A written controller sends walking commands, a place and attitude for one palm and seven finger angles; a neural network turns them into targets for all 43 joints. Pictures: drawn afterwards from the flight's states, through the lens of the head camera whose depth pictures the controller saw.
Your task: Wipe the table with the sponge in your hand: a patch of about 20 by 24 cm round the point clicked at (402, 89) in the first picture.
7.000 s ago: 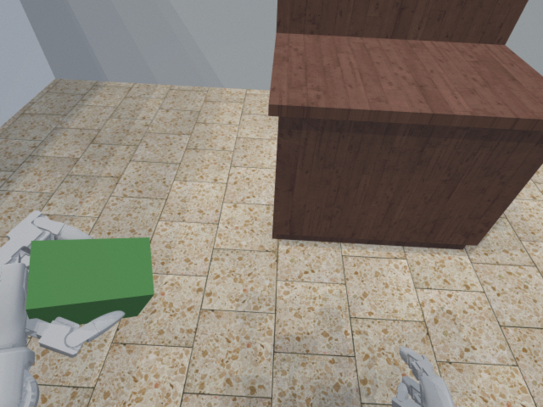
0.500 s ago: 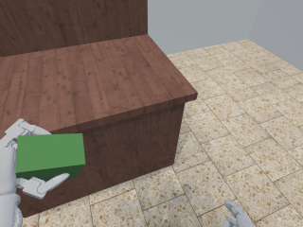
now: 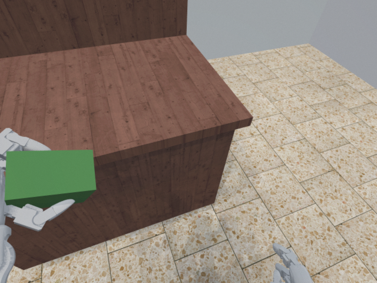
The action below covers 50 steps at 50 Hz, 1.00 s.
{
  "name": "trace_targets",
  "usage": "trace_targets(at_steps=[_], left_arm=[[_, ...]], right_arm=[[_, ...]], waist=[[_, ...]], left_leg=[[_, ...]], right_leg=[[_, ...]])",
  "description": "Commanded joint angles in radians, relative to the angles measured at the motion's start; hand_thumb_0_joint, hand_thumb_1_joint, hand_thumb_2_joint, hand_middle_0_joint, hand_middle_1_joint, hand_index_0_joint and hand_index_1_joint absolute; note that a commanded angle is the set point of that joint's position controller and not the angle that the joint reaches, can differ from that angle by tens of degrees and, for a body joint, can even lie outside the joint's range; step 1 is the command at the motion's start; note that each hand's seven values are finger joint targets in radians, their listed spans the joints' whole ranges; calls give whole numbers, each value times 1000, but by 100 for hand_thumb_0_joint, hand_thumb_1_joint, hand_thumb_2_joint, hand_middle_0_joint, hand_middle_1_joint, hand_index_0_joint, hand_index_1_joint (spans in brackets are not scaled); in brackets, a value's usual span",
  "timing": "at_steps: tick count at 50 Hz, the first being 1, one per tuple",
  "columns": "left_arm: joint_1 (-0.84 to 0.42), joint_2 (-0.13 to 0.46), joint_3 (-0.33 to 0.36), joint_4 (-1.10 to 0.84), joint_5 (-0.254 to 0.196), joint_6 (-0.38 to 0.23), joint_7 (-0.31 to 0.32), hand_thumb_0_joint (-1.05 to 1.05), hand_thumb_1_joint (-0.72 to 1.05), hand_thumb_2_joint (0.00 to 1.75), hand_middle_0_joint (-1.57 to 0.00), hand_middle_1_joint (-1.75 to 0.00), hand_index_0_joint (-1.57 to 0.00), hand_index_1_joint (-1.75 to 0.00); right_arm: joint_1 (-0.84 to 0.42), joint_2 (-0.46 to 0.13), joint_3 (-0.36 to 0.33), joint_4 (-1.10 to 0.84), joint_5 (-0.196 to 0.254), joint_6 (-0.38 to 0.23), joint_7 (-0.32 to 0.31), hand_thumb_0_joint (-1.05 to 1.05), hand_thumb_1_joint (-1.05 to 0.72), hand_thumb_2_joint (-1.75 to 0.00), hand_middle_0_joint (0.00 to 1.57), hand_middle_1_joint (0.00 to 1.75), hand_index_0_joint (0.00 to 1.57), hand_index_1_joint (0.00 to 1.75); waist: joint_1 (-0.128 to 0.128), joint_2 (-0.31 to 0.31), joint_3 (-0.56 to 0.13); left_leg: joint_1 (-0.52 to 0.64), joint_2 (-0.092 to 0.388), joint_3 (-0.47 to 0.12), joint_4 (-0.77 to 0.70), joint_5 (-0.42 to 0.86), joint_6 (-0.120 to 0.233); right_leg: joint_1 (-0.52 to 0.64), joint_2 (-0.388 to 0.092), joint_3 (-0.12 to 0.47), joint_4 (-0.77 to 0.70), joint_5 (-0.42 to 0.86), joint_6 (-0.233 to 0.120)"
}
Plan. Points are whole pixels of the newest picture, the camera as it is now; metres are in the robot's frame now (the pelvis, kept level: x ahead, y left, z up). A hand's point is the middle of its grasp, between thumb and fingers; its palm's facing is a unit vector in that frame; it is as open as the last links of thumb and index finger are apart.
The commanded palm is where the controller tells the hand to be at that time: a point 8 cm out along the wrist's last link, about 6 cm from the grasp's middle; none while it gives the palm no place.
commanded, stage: shuffle to correct the standing spot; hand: left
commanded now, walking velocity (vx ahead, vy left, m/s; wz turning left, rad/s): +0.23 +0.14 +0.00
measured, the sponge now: (63, 179) +0.24 +0.23 +0.14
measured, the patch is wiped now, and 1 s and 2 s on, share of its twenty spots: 0.00 0.00 0.00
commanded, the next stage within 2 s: come to a stop and stand still in 0.58 s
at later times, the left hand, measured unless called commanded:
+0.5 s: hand (55, 117) +0.35 +0.28 +0.18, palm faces +0.37 -0.82 -0.44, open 10.8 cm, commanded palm +0.26 +0.34 +0.18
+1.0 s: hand (42, 83) +0.44 +0.34 +0.18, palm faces +0.34 -0.84 -0.42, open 10.8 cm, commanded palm +0.37 +0.39 +0.18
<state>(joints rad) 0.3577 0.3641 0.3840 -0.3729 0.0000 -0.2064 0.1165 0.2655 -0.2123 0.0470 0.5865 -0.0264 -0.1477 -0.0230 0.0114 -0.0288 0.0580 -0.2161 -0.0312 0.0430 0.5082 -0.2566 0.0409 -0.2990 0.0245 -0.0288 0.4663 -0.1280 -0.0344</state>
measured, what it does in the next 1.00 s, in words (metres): walks ahead: right foot, then left foot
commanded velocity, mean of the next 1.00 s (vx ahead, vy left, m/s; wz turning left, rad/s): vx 0.05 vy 0.02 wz -0.04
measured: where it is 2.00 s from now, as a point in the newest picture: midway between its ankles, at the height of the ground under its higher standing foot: outside the picture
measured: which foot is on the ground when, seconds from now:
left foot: down 0.00-0.48, up 0.50-0.76, down 0.78-1.00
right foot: down 0.00-0.26, up 0.28-0.44, down 0.46-1.00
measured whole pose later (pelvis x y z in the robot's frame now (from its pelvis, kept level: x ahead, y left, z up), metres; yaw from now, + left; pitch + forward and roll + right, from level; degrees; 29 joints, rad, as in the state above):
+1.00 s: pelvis +0.20 +0.12 +0.00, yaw -2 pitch -2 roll -2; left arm 0.39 0.38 0.39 -0.58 -0.04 -0.14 0.10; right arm 0.13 -0.13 0.05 0.55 0.00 -0.16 0.01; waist -0.01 0.02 0.12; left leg -0.32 0.10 0.00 0.55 -0.19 -0.06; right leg -0.20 0.05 -0.02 0.52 -0.29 -0.02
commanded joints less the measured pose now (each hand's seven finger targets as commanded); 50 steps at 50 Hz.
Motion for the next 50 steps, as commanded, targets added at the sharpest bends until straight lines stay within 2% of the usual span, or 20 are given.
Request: trace_targets(at_steps=[1,7,10,12,13,16,21,22,23,24,25,29,33,36,39,40,41,43,45,50], left_arm=[[-65,133,54,-283,-21,-92,16,0,10,130,-120,-160,-120,-160],[-64,157,75,-203,-28,-79,24,0,10,130,-120,-160,-120,-160],[-78,194,116,-241,-35,-78,29,0,10,130,-120,-160,-120,-160],[-39,183,117,-304,-51,-83,20,0,10,130,-120,-160,-120,-160],[-57,206,127,-367,-46,-88,18,0,10,130,-120,-160,-120,-160],[-163,204,87,-453,-26,-80,11,0,10,130,-120,-160,-120,-160],[2,187,112,-338,-50,-34,25,0,10,130,-120,-160,-120,-160],[54,188,124,-321,-54,-32,26,0,10,130,-120,-160,-120,-160],[73,220,145,-326,-60,-35,26,0,10,130,-120,-160,-120,-160],[48,224,175,-347,-72,-59,23,0,10,130,-120,-160,-120,-160],[102,262,230,-305,-68,-64,27,0,10,130,-120,-160,-120,-160],[71,208,190,-377,-67,-86,5,0,10,130,-120,-160,-120,-160],[-49,181,112,-369,-56,-67,13,0,10,130,-120,-160,-120,-160],[-71,162,80,-348,-53,-50,23,0,10,130,-120,-160,-120,-160],[-110,170,105,-400,-49,-36,35,0,10,130,-120,-160,-120,-160],[-111,184,118,-347,-51,-33,35,0,10,130,-120,-160,-120,-160],[-79,156,111,-300,-50,-25,34,0,10,130,-120,-160,-120,-160],[-116,210,145,-408,-42,-10,29,0,10,130,-120,-160,-120,-160],[-86,223,152,-496,-33,-30,23,0,10,130,-120,-160,-120,-160],[187,174,142,-431,-65,10,1,0,10,130,-120,-160,-120,-160]], right_arm=[[-126,-126,-70,-169,4,-66,-3,0,-90,-90,20,30,20,30],[-125,-121,-76,-151,24,-22,-5,0,-90,-90,20,30,20,30],[-132,-130,-81,-149,31,-2,-9,0,-90,-90,20,30,20,30],[-154,-142,-75,-172,28,5,-13,0,-90,-90,20,30,20,30],[-159,-122,-71,-183,21,2,-8,0,-90,-90,20,30,20,30],[-137,-105,-73,-181,1,-18,24,0,-90,-90,20,30,20,30],[-168,-129,-80,-202,12,-22,19,0,-90,-90,20,30,20,30],[-183,-129,-86,-203,20,-14,20,0,-90,-90,20,30,20,30],[-178,-125,-100,-204,31,-7,22,0,-90,-90,20,30,20,30],[-160,-157,-104,-196,21,-2,24,0,-90,-90,20,30,20,30],[-148,-137,-96,-189,10,15,29,0,-90,-90,20,30,20,30],[-187,-120,-83,-159,30,45,46,0,-90,-90,20,30,20,30],[-181,-82,-72,-126,26,6,13,0,-90,-90,20,30,20,30],[-193,-85,-78,-127,26,-37,-21,0,-90,-90,20,30,20,30],[-192,-116,-85,-160,33,-43,-36,0,-90,-90,20,30,20,30],[-208,-110,-87,-159,35,-49,-38,0,-90,-90,20,30,20,30],[-188,-105,-91,-153,34,-48,-33,0,-90,-90,20,30,20,30],[-209,-93,-82,-149,24,-60,-13,0,-90,-90,20,30,20,30],[-221,-87,-74,-158,25,-75,6,0,-90,-90,20,30,20,30],[-178,-88,-79,-185,46,-45,12,0,-90,-90,20,30,20,30]], waist=[[-1,61,-143],[-20,-102,-91],[-30,-11,-127],[-28,241,-110],[-28,338,-114],[-43,261,-96],[5,151,-169],[42,58,-235],[48,-147,-333],[18,-97,-328],[14,36,-247],[-17,-31,-99],[-8,-76,-107],[1,-2,-110],[6,215,-176],[6,179,-148],[13,107,-108],[11,305,-149],[18,356,-210],[0,12,-285]], left_leg=[[-143,74,-102,-126,-316,16],[-218,31,-39,190,-180,4],[-73,45,-43,91,-87,3],[107,151,-248,-100,169,28],[268,227,-337,-142,456,36],[454,245,-299,-101,760,22],[23,95,-6,163,734,-62],[-207,77,6,443,609,-80],[-443,-10,32,840,194,-85],[-534,1,-92,996,-217,-36],[-556,60,-157,983,-219,-24],[-445,168,-170,774,-135,-44],[-42,89,67,332,73,-30],[90,45,81,96,89,-26],[178,273,-279,-124,387,77],[153,331,-361,-189,438,113],[108,306,-307,-160,550,109],[99,289,-212,-128,620,67],[96,255,-124,-68,558,20],[48,157,-37,21,393,-45]], right_leg=[[153,-88,147,-75,-327,-20],[116,-268,352,-125,-392,-124],[71,-242,248,33,-176,-103],[-124,-55,29,322,-88,-1],[-306,-16,-39,450,-277,35],[-501,-21,-53,608,-382,17],[213,19,-203,33,5,-21],[487,-70,-96,10,137,-98],[652,-318,294,28,315,-248],[542,-475,548,-36,283,-303],[451,-484,550,-67,148,-277],[87,-364,255,-131,170,-175],[-80,-242,48,-116,55,-92],[-5,-190,11,21,6,-44],[-55,-24,-27,343,-259,50],[-89,-6,13,431,-414,53],[-83,5,14,376,-406,49],[4,-30,6,223,-304,45],[102,-20,-2,40,-140,32],[216,-59,58,-54,259,10]])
